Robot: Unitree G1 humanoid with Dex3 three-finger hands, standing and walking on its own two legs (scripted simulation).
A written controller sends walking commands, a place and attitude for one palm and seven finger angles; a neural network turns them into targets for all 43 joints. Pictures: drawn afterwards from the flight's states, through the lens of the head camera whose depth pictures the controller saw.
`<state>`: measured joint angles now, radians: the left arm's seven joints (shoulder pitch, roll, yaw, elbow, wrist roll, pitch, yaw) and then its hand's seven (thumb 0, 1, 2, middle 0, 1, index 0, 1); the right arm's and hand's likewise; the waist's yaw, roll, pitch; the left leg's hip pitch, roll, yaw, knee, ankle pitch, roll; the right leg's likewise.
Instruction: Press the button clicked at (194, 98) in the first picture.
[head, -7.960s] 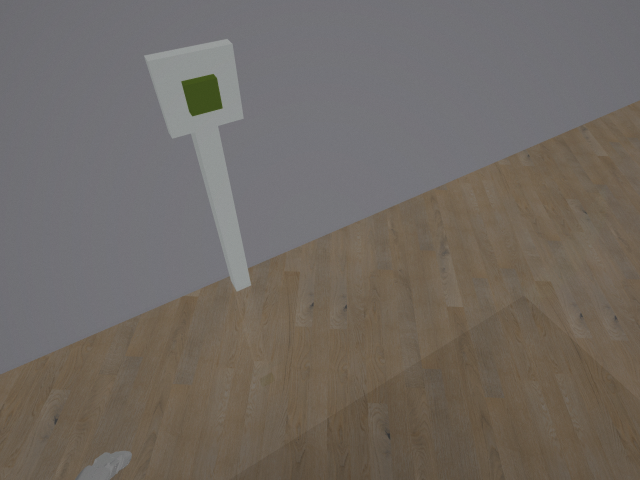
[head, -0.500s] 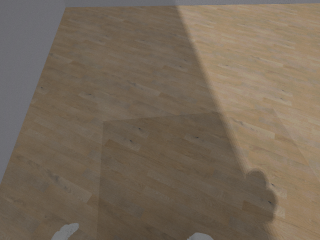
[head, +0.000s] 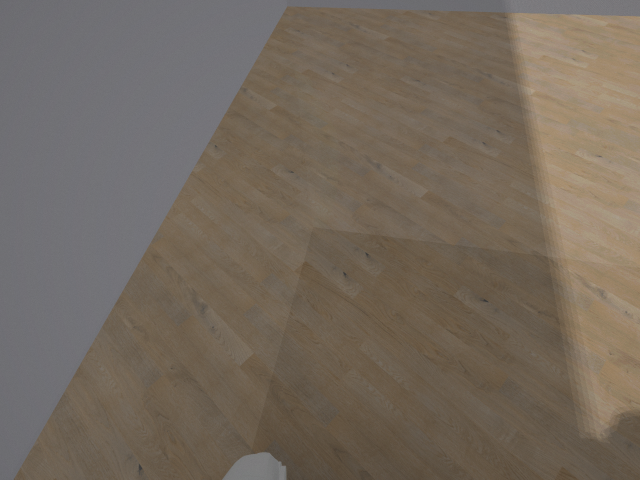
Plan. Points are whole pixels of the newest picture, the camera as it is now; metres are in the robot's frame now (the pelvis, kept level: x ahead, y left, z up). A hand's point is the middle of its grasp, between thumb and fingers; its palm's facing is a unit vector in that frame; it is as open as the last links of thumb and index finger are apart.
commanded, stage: turn to face it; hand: left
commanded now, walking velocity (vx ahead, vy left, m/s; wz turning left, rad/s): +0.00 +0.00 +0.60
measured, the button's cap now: out of the picture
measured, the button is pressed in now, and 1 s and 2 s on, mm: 0 0 0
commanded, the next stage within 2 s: none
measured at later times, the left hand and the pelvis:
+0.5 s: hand out of the picture +0.07 +0.27 -0.15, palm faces +0.29 -0.92 -0.26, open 7.4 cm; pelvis +0.02 +0.03 +0.00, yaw +16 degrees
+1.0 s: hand out of the picture -0.04 +0.18 -0.15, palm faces +0.56 -0.78 -0.28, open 7.4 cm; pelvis +0.02 -0.02 +0.00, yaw +35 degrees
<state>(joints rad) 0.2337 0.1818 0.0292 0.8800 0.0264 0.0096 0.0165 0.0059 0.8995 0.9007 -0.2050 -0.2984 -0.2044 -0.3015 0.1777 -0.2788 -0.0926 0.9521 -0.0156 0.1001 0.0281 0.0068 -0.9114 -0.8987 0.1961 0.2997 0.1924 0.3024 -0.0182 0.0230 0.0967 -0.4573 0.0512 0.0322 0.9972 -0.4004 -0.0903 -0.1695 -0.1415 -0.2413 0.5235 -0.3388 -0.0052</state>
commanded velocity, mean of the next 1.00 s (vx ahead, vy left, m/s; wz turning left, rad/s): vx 0.00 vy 0.00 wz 0.60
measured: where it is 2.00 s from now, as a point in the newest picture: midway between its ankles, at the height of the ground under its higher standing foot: outside the picture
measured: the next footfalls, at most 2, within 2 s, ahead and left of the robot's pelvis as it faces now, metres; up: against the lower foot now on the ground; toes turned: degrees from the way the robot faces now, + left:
left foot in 0.14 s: +0.03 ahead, +0.14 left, +0.00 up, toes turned +11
right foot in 0.64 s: +0.11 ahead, -0.10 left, +0.00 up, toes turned +18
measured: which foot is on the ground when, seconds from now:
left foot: up 0.00-0.12, down 0.14-0.64, up 0.66-1.00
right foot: down 0.00-0.14, up 0.16-0.62, down 0.64-1.00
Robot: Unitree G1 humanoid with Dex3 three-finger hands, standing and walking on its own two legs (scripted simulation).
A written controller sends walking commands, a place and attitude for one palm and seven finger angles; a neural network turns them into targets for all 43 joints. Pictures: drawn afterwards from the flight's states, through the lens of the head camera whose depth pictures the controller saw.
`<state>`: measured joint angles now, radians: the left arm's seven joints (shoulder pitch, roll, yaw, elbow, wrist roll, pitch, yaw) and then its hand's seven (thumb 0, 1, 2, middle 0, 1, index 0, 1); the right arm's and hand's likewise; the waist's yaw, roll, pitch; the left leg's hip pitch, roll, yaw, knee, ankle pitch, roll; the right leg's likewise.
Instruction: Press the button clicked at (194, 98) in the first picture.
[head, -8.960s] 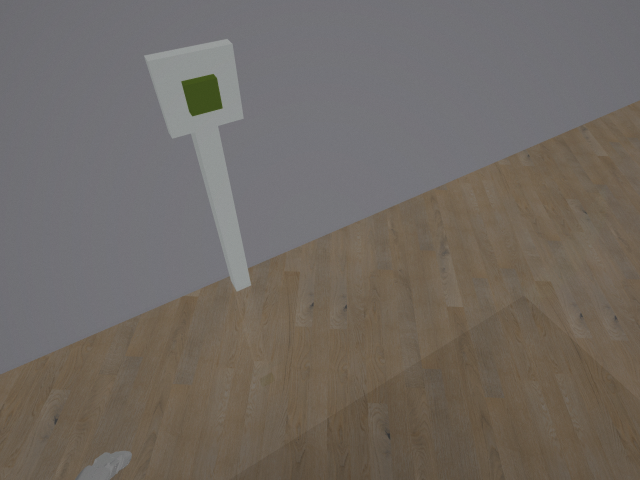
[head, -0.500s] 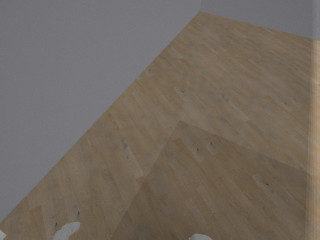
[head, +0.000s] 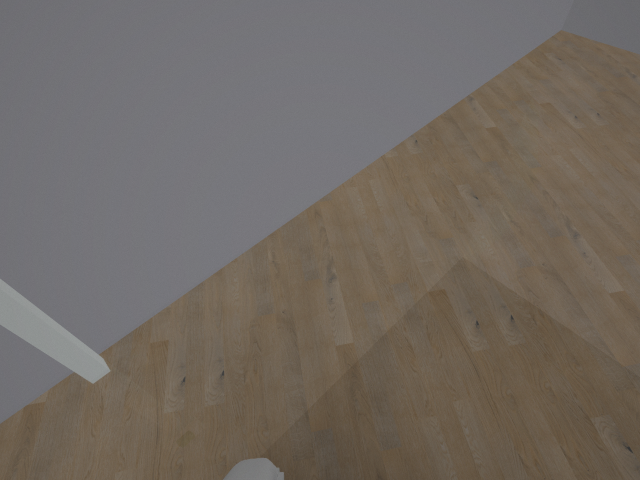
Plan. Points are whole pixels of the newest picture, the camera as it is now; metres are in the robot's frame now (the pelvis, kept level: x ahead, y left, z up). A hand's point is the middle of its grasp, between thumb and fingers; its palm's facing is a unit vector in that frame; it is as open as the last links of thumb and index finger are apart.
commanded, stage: turn to face it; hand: left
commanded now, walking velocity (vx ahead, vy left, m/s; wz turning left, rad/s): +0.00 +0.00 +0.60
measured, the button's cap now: out of the picture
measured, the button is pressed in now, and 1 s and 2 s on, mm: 0 0 0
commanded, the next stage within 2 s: take the last steps up to it in 1.18 s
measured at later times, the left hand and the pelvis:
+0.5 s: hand out of the picture +0.05 +0.26 -0.15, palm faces +0.29 -0.92 -0.27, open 7.4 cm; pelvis +0.00 +0.02 +0.00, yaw +17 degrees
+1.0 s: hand out of the picture -0.09 +0.19 -0.17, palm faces +0.57 -0.78 -0.26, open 7.4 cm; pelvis -0.01 +0.00 -0.01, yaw +34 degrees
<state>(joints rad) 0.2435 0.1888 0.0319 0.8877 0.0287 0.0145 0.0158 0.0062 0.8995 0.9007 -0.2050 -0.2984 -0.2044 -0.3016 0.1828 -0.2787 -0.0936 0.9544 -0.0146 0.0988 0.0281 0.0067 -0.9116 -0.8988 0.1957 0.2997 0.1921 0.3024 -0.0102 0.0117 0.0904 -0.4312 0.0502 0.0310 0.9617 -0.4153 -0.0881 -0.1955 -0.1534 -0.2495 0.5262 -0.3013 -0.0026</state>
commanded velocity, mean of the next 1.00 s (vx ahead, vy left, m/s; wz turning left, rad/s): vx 0.00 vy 0.00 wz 0.54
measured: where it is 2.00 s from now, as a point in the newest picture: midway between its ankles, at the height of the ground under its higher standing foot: outside the picture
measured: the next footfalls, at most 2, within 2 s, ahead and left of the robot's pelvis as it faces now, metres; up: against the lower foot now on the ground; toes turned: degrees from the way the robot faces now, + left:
left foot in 0.12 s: +0.04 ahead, +0.15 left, +0.00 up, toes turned +10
right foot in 0.58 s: +0.08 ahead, -0.10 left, +0.00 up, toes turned +18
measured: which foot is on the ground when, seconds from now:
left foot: up 0.00-0.10, down 0.12-0.58, up 0.60-1.00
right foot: down 0.00-0.12, up 0.14-0.56, down 0.58-1.00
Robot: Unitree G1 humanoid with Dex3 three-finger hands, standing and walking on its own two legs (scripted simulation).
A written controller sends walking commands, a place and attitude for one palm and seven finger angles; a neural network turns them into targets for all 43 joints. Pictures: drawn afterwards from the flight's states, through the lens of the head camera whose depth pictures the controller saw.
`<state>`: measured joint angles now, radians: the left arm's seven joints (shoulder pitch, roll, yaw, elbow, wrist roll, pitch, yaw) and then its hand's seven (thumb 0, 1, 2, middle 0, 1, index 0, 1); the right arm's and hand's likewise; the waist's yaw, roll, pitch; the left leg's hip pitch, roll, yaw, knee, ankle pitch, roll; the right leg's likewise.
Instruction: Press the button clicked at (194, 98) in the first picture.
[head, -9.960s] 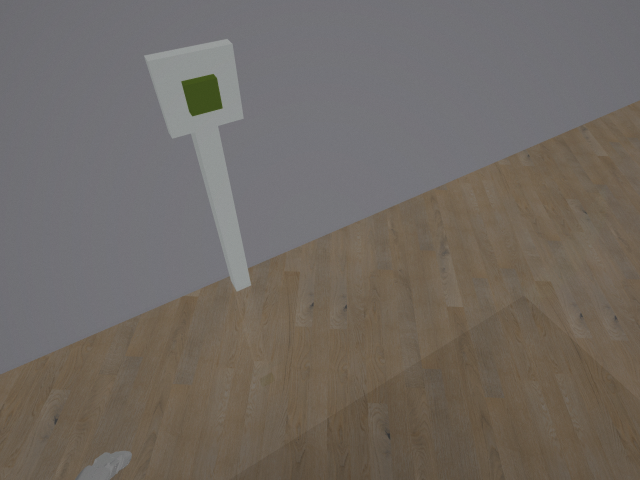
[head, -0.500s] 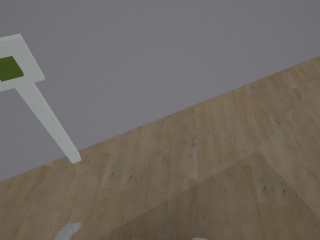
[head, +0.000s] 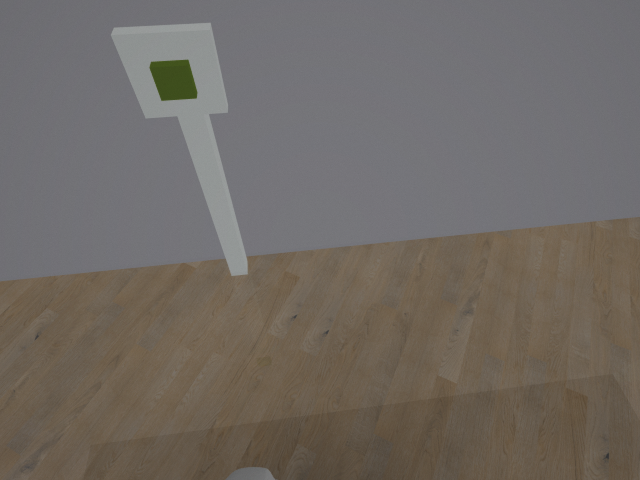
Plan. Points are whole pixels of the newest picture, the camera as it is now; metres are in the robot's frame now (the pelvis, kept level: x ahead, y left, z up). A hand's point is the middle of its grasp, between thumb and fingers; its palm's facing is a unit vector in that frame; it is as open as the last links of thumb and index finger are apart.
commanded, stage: turn to face it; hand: left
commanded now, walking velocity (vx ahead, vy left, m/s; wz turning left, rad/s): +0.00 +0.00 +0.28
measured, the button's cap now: (174, 79) +0.80 +0.36 +0.04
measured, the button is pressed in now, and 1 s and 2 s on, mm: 0 0 0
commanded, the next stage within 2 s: take the last steps up to it in 0.18 s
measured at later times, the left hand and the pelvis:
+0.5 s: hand out of the picture +0.05 +0.21 -0.15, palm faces +0.12 -0.97 -0.23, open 7.4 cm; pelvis +0.01 +0.01 +0.00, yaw +6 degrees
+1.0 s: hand out of the picture -0.02 +0.13 -0.16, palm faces +0.32 -0.94 -0.15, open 7.4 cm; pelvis +0.16 +0.04 -0.01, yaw +11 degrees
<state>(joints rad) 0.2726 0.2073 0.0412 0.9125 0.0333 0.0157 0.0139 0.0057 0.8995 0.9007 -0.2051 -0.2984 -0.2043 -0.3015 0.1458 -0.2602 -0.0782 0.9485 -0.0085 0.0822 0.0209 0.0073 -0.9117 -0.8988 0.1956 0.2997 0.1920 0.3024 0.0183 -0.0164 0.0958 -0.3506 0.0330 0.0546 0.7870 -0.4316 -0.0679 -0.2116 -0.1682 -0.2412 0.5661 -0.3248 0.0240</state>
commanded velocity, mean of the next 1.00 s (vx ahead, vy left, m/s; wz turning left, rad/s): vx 0.22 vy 0.01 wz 0.12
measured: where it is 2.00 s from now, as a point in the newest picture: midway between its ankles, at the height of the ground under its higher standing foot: (294, 425)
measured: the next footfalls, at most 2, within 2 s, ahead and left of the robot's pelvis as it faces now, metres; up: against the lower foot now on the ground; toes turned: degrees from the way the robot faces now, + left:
left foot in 0.04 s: +0.04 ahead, +0.13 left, +0.00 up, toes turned +6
right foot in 0.54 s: +0.05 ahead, -0.10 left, +0.00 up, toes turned +1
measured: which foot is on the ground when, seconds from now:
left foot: up 0.00-0.02, down 0.04-0.54, up 0.56-1.00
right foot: down 0.00-0.04, up 0.06-0.52, down 0.54-1.00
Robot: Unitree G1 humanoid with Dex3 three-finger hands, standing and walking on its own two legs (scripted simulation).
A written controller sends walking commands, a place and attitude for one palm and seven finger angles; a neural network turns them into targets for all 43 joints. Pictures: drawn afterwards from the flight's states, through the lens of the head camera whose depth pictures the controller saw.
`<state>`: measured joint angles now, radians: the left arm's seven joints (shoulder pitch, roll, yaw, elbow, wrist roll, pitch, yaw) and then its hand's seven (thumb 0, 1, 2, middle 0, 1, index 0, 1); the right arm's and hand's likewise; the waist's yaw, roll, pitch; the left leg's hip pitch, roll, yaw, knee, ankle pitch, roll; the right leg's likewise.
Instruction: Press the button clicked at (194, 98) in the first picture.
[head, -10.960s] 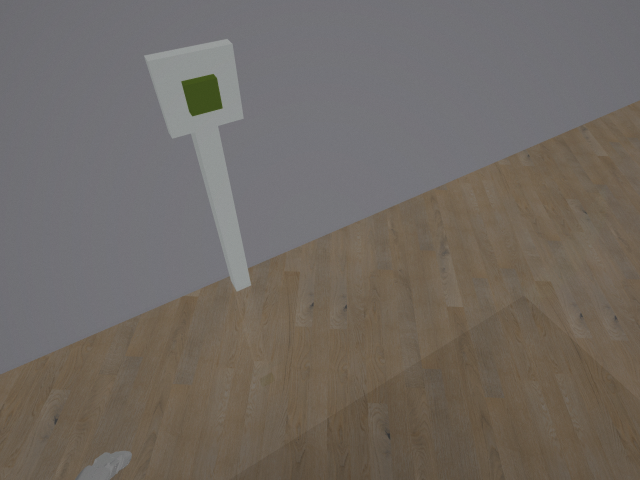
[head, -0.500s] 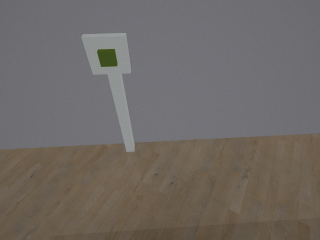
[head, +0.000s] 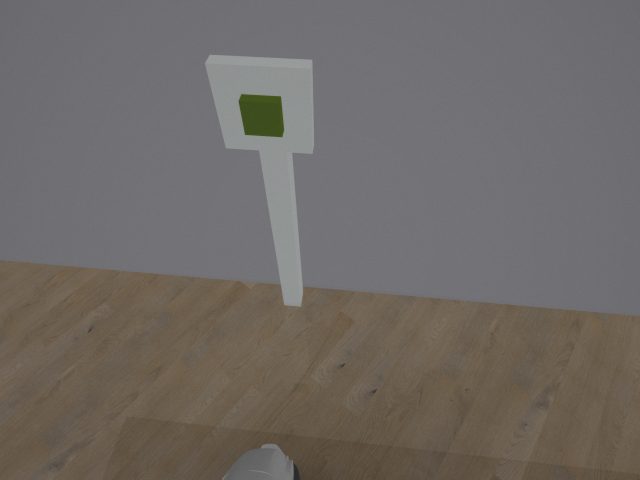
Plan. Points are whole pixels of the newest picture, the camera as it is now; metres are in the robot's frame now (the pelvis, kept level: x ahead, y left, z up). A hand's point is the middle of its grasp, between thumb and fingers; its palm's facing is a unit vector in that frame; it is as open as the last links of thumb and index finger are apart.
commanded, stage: take the last steps up to it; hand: left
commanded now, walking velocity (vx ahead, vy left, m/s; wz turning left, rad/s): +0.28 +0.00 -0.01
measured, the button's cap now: (262, 115) +0.69 +0.19 +0.05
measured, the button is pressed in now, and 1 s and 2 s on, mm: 0 0 0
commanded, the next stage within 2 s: come to a stop and stand still in 0.30 s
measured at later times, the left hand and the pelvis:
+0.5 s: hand (234, 364) +0.29 +0.18 -0.14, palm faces -0.03 -0.98 -0.21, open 7.4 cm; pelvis +0.17 +0.00 +0.01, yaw -2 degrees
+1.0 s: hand (173, 423) +0.20 +0.26 -0.18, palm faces +0.06 -0.97 -0.22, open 7.4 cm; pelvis +0.13 +0.05 +0.00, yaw -1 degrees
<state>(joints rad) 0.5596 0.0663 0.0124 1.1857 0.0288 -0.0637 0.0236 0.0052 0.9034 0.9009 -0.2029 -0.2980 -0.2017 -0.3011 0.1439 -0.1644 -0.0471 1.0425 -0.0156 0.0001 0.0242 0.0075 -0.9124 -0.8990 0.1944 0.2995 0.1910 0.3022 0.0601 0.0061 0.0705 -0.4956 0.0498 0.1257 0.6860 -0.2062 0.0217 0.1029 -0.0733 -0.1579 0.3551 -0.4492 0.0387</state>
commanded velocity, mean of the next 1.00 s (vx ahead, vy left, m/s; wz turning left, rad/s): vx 0.01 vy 0.00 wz -0.01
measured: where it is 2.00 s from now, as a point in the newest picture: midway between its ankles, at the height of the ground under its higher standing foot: outside the picture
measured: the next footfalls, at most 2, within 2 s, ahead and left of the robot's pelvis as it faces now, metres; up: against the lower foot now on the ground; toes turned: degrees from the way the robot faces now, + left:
left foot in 0.04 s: +0.14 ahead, +0.11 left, +0.00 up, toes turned +7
right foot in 0.52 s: +0.30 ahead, -0.13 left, +0.00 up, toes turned -9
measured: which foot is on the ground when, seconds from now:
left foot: up 0.00-0.02, down 0.04-0.54, up 0.56-0.92, down 0.94-1.00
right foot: down 0.00-0.04, up 0.06-0.50, down 0.52-0.94, up 0.96-1.00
